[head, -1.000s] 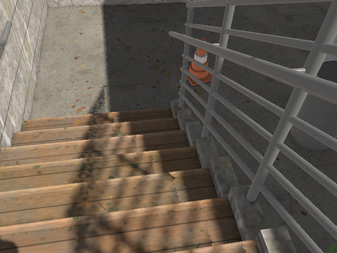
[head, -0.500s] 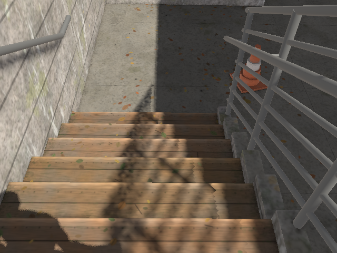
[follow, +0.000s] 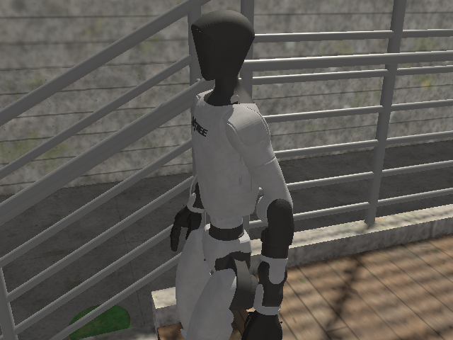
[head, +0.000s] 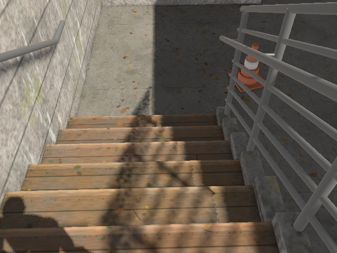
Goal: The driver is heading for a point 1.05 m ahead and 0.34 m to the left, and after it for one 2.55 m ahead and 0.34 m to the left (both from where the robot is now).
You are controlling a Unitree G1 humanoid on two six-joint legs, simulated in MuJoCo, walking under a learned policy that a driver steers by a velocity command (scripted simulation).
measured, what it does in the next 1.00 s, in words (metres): goes down: left foot 0.17 m lower, then right foot 0.17 m lower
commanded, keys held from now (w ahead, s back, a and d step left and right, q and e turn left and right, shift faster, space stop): w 0.78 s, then w+q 0.22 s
